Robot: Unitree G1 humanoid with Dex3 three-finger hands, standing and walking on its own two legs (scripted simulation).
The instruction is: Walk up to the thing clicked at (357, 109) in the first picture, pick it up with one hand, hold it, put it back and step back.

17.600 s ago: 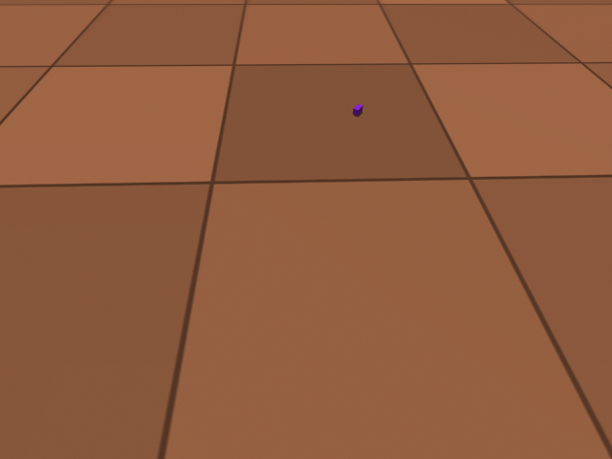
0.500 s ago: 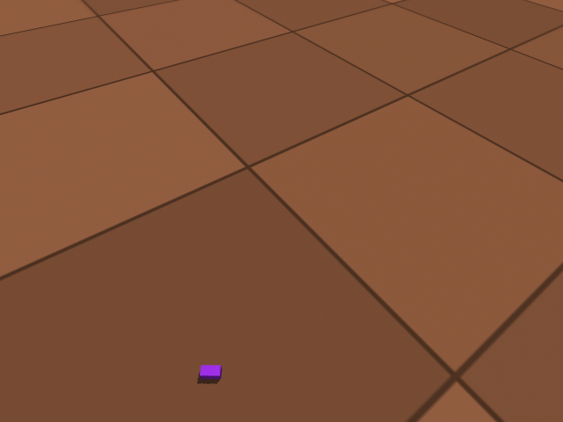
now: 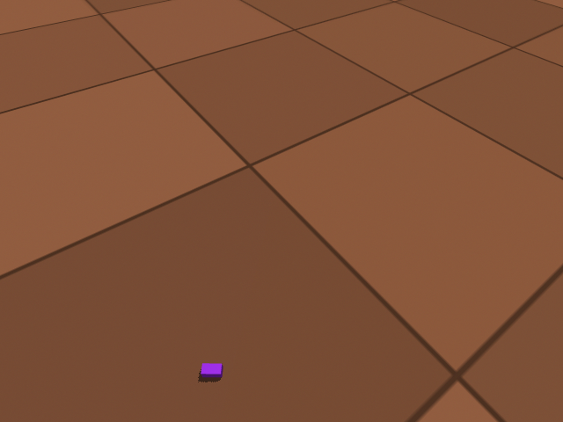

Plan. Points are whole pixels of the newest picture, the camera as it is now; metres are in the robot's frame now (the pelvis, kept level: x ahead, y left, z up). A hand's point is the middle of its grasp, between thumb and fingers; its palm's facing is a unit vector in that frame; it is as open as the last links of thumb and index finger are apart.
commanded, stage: stand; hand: left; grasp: from above
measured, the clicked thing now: (212, 370) +0.43 +0.22 -0.76
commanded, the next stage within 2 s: rise first in 0.64 s
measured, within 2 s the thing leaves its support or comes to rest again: neither
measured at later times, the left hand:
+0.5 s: hand out of the picture +0.08 +0.25 -0.16, palm faces -0.03 -0.94 -0.34, open 7.4 cm
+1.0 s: hand out of the picture +0.16 +0.25 -0.17, palm faces -0.02 -0.94 -0.33, open 8.9 cm
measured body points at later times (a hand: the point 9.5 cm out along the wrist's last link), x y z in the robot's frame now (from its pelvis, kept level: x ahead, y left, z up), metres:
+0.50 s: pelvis +0.00 +0.00 +0.00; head +0.01 +0.00 +0.45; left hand +0.08 +0.30 -0.13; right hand +0.08 -0.30 -0.13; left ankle -0.01 +0.12 -0.75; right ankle +0.00 -0.13 -0.75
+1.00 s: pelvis -0.01 +0.00 -0.03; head +0.05 +0.01 +0.42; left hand +0.16 +0.30 -0.15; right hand +0.09 -0.27 -0.14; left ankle -0.01 +0.12 -0.75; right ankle +0.00 -0.13 -0.75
